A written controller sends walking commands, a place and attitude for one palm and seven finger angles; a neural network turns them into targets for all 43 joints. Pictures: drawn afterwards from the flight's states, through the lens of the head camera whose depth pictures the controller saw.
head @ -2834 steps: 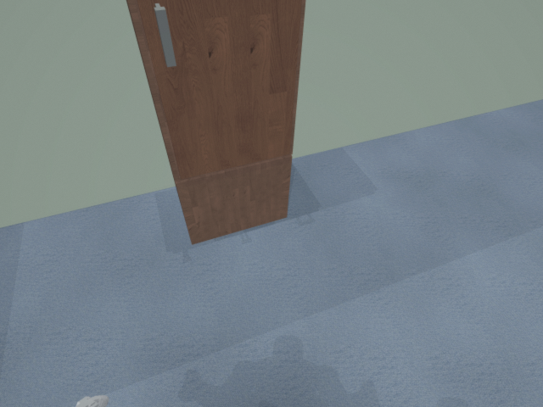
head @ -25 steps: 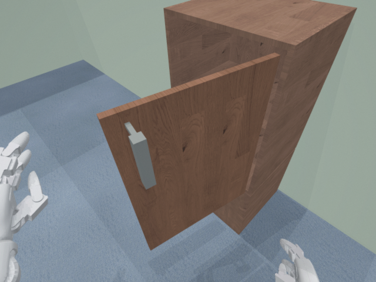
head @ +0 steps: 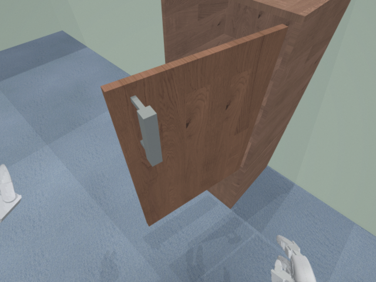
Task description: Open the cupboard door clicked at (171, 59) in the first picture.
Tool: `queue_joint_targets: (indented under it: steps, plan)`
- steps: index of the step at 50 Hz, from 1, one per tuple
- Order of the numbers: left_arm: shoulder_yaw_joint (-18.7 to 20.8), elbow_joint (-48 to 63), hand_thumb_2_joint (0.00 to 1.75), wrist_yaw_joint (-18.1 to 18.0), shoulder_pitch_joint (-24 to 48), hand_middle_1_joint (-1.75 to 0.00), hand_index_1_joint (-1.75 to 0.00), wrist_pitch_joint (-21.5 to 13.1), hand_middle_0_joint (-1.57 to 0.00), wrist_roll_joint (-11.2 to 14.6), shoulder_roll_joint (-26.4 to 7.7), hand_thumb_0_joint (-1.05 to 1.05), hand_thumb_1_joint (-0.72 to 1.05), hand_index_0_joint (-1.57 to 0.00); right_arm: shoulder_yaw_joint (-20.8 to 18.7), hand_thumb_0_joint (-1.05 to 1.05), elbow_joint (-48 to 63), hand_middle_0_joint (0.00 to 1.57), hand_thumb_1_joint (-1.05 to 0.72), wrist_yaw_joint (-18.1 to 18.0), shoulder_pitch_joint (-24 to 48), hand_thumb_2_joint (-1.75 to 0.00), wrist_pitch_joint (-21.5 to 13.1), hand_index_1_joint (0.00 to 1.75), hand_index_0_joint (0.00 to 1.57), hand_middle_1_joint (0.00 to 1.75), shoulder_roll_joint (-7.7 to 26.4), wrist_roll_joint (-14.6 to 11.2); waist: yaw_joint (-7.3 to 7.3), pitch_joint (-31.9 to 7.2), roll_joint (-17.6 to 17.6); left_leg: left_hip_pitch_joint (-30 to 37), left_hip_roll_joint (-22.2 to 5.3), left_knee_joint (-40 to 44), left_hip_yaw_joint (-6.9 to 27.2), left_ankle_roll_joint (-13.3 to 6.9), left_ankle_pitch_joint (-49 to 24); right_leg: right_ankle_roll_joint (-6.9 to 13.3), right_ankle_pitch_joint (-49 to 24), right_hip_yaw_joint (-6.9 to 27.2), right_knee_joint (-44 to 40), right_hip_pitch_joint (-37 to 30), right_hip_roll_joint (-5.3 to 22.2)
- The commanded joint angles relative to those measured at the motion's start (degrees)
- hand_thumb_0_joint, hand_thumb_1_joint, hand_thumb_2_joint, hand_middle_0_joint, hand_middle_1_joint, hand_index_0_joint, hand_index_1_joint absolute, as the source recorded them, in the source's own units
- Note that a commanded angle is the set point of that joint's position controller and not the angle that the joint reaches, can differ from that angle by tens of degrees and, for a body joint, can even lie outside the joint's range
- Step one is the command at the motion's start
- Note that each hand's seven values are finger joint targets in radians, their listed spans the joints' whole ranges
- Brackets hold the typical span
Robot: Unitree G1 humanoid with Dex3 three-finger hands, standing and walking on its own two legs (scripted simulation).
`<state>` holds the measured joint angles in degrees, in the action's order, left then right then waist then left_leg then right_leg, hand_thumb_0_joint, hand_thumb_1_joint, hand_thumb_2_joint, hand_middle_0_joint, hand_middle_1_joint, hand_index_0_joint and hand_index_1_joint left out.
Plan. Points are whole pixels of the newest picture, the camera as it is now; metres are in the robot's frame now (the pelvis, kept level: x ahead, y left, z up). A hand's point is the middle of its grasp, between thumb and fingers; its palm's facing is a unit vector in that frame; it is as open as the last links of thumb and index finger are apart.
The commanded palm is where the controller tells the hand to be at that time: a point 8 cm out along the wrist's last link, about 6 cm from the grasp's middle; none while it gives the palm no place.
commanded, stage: step back with the hand held close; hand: left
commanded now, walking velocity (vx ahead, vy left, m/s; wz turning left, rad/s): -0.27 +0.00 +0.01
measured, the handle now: (145, 131) +0.35 +0.11 +0.16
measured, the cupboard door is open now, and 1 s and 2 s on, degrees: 77 77 77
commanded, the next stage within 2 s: stop stepping back and stand still in 0.50 s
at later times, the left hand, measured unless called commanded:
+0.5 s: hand out of the picture +0.07 +0.26 +0.17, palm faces +0.42 -0.78 -0.46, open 7.4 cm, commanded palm +0.01 +0.29 +0.18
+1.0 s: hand out of the picture -0.07 +0.24 +0.16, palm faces +0.45 -0.77 -0.45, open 7.4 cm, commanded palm -0.13 +0.27 +0.18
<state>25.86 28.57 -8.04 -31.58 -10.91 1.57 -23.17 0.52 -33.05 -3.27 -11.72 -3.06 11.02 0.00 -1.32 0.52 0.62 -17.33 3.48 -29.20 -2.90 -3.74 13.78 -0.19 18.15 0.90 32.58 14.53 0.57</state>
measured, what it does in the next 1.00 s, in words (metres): walks backwards: right foot, then left foot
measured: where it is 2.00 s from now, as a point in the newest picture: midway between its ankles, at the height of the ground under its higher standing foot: outside the picture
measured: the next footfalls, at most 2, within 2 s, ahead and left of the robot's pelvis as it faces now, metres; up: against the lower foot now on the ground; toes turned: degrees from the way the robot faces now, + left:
right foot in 0.62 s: -0.22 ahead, -0.12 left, +0.00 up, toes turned -1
left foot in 0.88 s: -0.25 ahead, +0.12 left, +0.00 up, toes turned +5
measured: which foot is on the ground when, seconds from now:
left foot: down 0.00-0.62, up 0.64-0.86, down 0.88-1.00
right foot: down 0.00-0.30, up 0.32-0.60, down 0.62-1.00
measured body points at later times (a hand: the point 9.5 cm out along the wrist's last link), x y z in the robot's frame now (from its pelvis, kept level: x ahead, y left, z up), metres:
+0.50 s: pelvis -0.13 +0.00 +0.00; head -0.11 +0.01 +0.45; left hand +0.04 +0.30 +0.19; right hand +0.04 -0.23 -0.07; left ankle -0.04 +0.10 -0.73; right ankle -0.18 -0.14 -0.69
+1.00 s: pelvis -0.27 -0.03 +0.00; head -0.28 -0.03 +0.45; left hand -0.10 +0.28 +0.19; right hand -0.13 -0.30 -0.08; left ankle -0.28 +0.09 -0.73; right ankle -0.27 -0.14 -0.73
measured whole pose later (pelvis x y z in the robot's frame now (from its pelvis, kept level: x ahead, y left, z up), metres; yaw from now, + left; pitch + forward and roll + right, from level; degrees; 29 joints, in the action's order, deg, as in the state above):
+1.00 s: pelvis -0.27 -0.03 +0.00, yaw +0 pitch -1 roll +1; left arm 24.4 25.1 -9.3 -32.2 -10.5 1.6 -22.8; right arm -0.8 -37.2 -5.4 -15.3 -6.8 14.6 -0.1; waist 1.5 -2.0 2.2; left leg -12.4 0.8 -30.3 -2.5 -0.6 17.1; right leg 0.8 18.6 -1.7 34.5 15.2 1.5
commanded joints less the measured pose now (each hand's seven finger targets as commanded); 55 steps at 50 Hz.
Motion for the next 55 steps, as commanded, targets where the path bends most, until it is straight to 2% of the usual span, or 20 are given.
queue_joint_targets:
  steps: [1,4,7,9,11,13,14,16,20,28,30,31,32,35,42,45,49,52,54,55]
  plan:
    - [3.2,10.7,0.90,-0.3,2.9,-0.30,-0.30,-3.4,-0.20,0.2,-9.8,0.00,0.90,-0.20,-3.8,0.00,8.2,0.20,-0.90,-0.6,4.5,-0.90,-2.3,0.30,0.20,0.30,9.4,-0.7,1.89,-9.6,-1.7,3.2,-10.9,1.1,8.7,1.7,-24.4,2.4,-32.2,6.7,-2.9,-4.5,6.4]
    - [4.9,15.2,0.90,-0.7,0.9,-0.30,-0.30,-3.2,-0.20,1.1,-11.4,0.00,0.90,-0.20,-3.9,0.00,9.7,0.20,-0.90,-0.7,4.5,-0.90,-1.9,0.30,0.20,0.30,7.9,-1.3,1.63,-17.7,2.8,7.9,-8.1,-5.3,5.8,1.9,-21.7,3.6,-38.4,9.2,-4.1,-4.7,9.2]
    - [7.4,16.5,0.90,-1.2,-3.0,-0.30,-0.30,-3.2,-0.20,2.0,-13.1,0.00,0.90,-0.20,-3.4,0.00,10.4,0.20,-0.90,-1.0,5.2,-0.90,-1.1,0.30,0.20,0.30,6.6,-1.6,1.38,-14.3,5.5,-0.6,-3.5,-14.5,5.1,3.2,4.5,7.6,-39.5,13.5,-8.3,-4.1,15.5]
    - [8.5,16.1,0.90,-1.3,-3.6,-0.30,-0.30,-2.9,-0.20,1.8,-13.3,0.00,0.90,-0.20,-3.2,0.00,10.4,0.20,-0.90,-1.3,6.6,-0.90,-0.8,0.30,0.20,0.30,5.8,-1.6,0.76,-9.3,6.1,-3.6,-4.1,-19.5,6.5,3.2,10.7,9.0,-31.5,13.4,-10.8,1.2,17.4]
    - [9.7,15.8,0.90,-1.7,-2.5,-0.30,-0.30,-2.8,-0.20,1.5,-13.9,0.00,0.90,-0.20,-2.9,0.00,9.9,0.20,-0.90,-1.9,7.5,-0.90,-0.9,0.30,0.20,0.30,5.7,-1.1,1.42,-6.3,3.9,-1.3,-5.7,-10.5,6.6,3.4,6.6,7.3,-27.4,10.0,-9.0,3.7,14.7]
    - [8.7,15.1,0.90,-2.0,-2.5,-0.30,-0.30,-3.4,-0.20,1.4,-12.5,0.00,0.90,-0.20,-2.7,0.00,9.0,0.20,-0.90,-2.7,7.4,-0.90,-1.4,0.30,0.20,0.30,7.1,-0.6,1.67,-4.8,-5.4,1.3,-8.5,7.4,9.1,2.6,-11.3,2.3,-22.3,4.4,-0.9,4.0,6.8]
    - [8.5,15.9,0.90,-2.1,-1.7,-0.30,-0.30,-4.0,-0.20,1.0,-12.5,0.00,0.90,-0.20,-3.3,0.00,9.4,0.20,-0.90,-2.8,8.0,-0.90,-1.8,0.30,0.20,0.30,8.3,-0.2,0.49,-5.9,-15.1,-1.1,-14.3,10.0,15.1,0.7,-21.8,-0.2,-13.0,1.2,4.1,1.4,0.9]
    - [7.9,11.3,0.90,-1.7,-3.3,-0.30,-0.30,-4.5,-0.20,1.2,-11.7,0.00,0.90,-0.20,-4.0,0.00,7.9,0.20,-0.90,-2.3,6.1,-0.90,-3.5,0.30,0.20,0.30,7.6,0.2,0.50,-8.0,-20.1,-2.0,-19.7,11.3,17.5,-3.2,-29.2,0.0,8.9,1.4,15.3,1.9,-1.1]
    - [3.2,13.4,0.90,-1.4,2.0,-0.30,-0.30,-4.3,-0.20,0.7,-8.4,0.00,0.90,-0.20,-4.5,0.00,6.0,0.20,-0.90,-1.0,2.6,-0.90,-5.7,0.30,0.20,0.30,8.6,0.3,1.25,-7.5,-10.1,4.4,-20.0,9.0,15.8,-5.7,-34.6,-1.1,8.9,1.5,18.9,6.6,-1.8]
    - [5.0,15.7,0.90,-1.5,2.3,-0.30,-0.30,-2.0,-0.20,2.2,-11.1,0.00,0.90,-0.20,-3.4,0.00,6.7,0.20,-0.90,-0.2,7.4,-0.90,-6.4,0.30,0.20,0.30,8.0,-0.2,0.04,-7.0,-13.8,-5.8,-14.9,17.7,11.9,-2.0,4.9,0.3,6.9,-3.8,-0.7,-7.5,-2.7]
    - [6.8,16.5,0.90,-0.8,1.6,-0.30,-0.30,-2.9,-0.20,2.4,-13.5,0.00,0.90,-0.20,-3.2,0.00,6.8,0.20,-0.90,0.1,7.8,-0.90,-5.8,0.30,0.20,0.30,6.6,-0.5,-0.18,-5.9,-2.2,-3.4,-8.2,4.8,6.6,2.5,7.7,2.5,1.0,2.5,-18.0,-3.2,3.5]
    - [9.1,17.6,0.90,-1.0,-0.4,-0.30,-0.30,-3.2,-0.20,1.9,-17.0,0.00,0.90,-0.20,-3.0,0.00,6.9,0.20,-0.90,0.1,6.6,-0.90,-5.0,0.30,0.20,0.30,5.4,-0.9,-0.12,-7.3,9.7,-0.9,-1.8,-13.2,1.3,5.9,7.0,6.0,1.4,14.9,-24.2,4.4,15.4]
    - [8.9,16.5,0.90,-0.9,0.2,-0.30,-0.30,-3.8,-0.20,2.7,-16.3,0.00,0.90,-0.20,-2.6,0.00,6.7,0.20,-0.90,-0.2,7.3,-0.90,-5.0,0.30,0.20,0.30,6.0,-0.8,-0.51,-4.1,11.1,-6.7,0.6,-29.5,3.4,6.2,10.4,8.8,-5.8,20.1,-24.4,9.9,21.3]
    - [8.3,14.6,0.90,-0.6,-1.5,-0.30,-0.30,-2.5,-0.20,1.6,-13.2,0.00,0.90,-0.20,-2.0,0.00,7.0,0.20,-0.90,-0.5,6.4,-0.90,-4.8,0.30,0.20,0.30,4.8,-1.3,2.14,-7.8,8.0,-12.1,-3.9,-30.3,5.2,5.2,4.5,6.7,-27.4,8.2,-11.9,-1.1,15.1]
    - [4.4,8.3,0.90,-2.3,2.3,-0.30,-0.30,-2.9,-0.20,0.7,-9.6,0.00,0.90,-0.20,-2.8,0.00,4.8,0.20,-0.90,-2.4,3.7,-0.90,-7.0,0.30,0.20,0.30,8.3,-0.1,1.77,-4.6,1.0,5.6,-4.6,8.7,0.6,1.1,5.2,3.8,0.3,7.6,-10.5,-1.4,10.0]
    - [4.2,10.5,0.90,-2.4,2.8,-0.30,-0.30,-3.9,-0.20,0.3,-10.2,0.00,0.90,-0.20,-3.5,0.00,6.3,0.20,-0.90,-2.3,3.1,-0.90,-7.3,0.30,0.20,0.30,10.4,-0.7,1.44,-4.9,-8.2,7.9,-13.3,8.8,12.9,-3.3,-2.0,0.4,-3.5,1.1,0.0,1.3,1.3]
    - [4.3,9.9,0.90,-2.1,5.1,-0.30,-0.30,-4.2,-0.20,-0.7,-10.8,0.00,0.90,-0.20,-2.7,0.00,4.9,0.20,-0.90,-2.2,5.0,-0.90,-7.0,0.30,0.20,0.30,9.8,0.1,1.60,1.1,-9.3,-3.8,-14.9,12.7,14.9,-4.1,8.5,0.3,3.4,-3.3,2.1,-1.6,0.0]
    - [4.7,9.0,0.90,-2.0,7.3,-0.30,-0.30,-4.8,-0.20,-1.1,-11.4,0.00,0.90,-0.20,-3.1,0.00,5.1,0.20,-0.90,-2.3,5.7,-0.90,-7.5,0.30,0.20,0.30,9.6,0.3,1.29,3.9,-0.3,-11.7,-8.4,4.5,8.4,-1.3,16.9,3.1,8.6,6.4,-8.3,-4.9,3.2]
    - [4.5,8.3,0.90,-1.6,6.8,-0.30,-0.30,-5.1,-0.20,-0.8,-11.3,0.00,0.90,-0.20,-3.8,0.00,4.7,0.20,-0.90,-1.7,4.6,-0.90,-7.0,0.30,0.20,0.30,8.5,0.2,1.17,2.0,11.1,-13.8,-2.3,-18.7,0.6,1.7,12.8,10.1,21.1,27.1,-20.4,-3.3,15.9]
    - [4.2,8.8,0.90,-1.5,8.5,-0.30,-0.30,-5.6,-0.20,-0.7,-11.1,0.00,0.90,-0.20,-4.3,0.00,4.5,0.20,-0.90,-1.5,5.0,-0.90,-7.0,0.30,0.20,0.30,8.8,0.1,0.49,1.9,10.5,-15.0,-3.3,-27.9,2.3,2.1,13.9,13.0,19.3,29.5,-22.4,-2.5,19.8]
